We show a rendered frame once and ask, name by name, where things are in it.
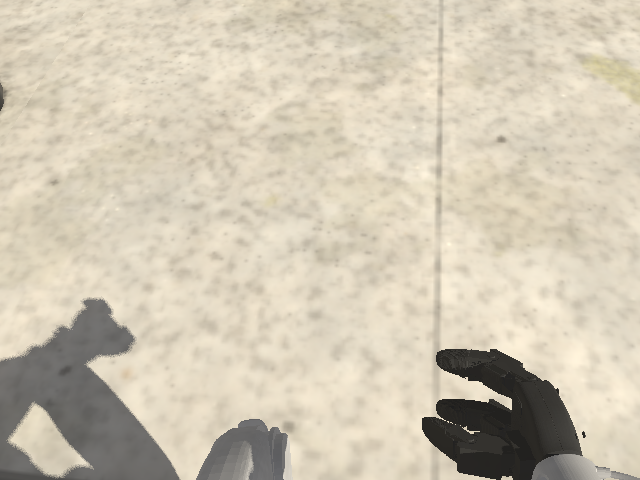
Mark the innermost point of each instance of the robot left shin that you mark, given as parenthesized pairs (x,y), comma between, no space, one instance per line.
(251,422)

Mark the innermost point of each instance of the right robot hand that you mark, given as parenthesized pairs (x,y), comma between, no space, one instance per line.
(510,442)

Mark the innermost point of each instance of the right robot forearm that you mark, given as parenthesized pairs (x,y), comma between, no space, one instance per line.
(565,467)

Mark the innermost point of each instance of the left robot thigh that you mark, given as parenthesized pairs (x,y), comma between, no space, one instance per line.
(249,453)

